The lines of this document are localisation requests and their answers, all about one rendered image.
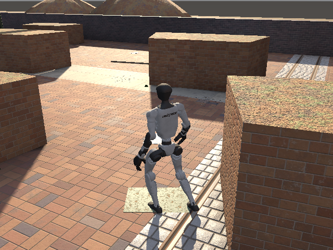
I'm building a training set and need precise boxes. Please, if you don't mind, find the robot right forearm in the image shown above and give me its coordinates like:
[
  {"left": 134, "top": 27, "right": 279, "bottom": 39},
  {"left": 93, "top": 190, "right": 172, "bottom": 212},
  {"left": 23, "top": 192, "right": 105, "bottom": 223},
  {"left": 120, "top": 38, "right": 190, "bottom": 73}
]
[{"left": 181, "top": 126, "right": 190, "bottom": 136}]

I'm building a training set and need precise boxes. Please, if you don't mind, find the robot right foot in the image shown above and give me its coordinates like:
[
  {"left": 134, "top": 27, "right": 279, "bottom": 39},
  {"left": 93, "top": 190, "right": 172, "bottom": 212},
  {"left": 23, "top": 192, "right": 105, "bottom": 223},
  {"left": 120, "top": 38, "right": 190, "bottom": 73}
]
[{"left": 187, "top": 202, "right": 199, "bottom": 211}]

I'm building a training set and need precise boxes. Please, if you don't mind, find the left robot hand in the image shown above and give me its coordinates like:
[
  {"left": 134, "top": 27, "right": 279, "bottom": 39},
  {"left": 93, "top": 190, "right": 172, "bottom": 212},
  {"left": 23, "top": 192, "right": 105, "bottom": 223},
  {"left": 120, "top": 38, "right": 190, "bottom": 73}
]
[{"left": 133, "top": 156, "right": 146, "bottom": 171}]

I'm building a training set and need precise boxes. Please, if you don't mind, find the robot torso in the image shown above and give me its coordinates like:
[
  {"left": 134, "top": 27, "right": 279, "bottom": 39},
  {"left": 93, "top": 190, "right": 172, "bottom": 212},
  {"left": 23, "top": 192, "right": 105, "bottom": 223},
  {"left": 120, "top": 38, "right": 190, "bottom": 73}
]
[{"left": 155, "top": 102, "right": 178, "bottom": 157}]

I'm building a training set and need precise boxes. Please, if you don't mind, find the robot left upper arm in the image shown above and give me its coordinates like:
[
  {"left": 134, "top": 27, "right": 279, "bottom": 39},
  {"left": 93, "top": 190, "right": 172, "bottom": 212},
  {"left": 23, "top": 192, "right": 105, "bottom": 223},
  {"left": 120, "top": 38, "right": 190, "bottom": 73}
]
[{"left": 146, "top": 108, "right": 158, "bottom": 140}]

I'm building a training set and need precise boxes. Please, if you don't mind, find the right robot hand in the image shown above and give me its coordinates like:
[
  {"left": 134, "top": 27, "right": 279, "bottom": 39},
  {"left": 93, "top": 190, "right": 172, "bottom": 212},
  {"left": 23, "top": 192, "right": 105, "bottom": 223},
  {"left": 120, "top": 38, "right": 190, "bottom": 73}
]
[{"left": 174, "top": 132, "right": 186, "bottom": 145}]

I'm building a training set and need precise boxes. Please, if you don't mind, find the robot right upper arm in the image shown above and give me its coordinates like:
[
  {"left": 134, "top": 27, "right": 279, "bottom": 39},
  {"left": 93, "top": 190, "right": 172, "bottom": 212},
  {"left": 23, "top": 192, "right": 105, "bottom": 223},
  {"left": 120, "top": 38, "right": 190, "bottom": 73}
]
[{"left": 174, "top": 103, "right": 190, "bottom": 128}]

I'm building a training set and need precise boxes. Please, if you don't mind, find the robot left forearm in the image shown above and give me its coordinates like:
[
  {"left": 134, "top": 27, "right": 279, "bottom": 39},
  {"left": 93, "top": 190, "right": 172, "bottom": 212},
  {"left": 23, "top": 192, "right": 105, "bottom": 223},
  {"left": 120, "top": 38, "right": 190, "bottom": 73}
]
[{"left": 137, "top": 132, "right": 152, "bottom": 159}]

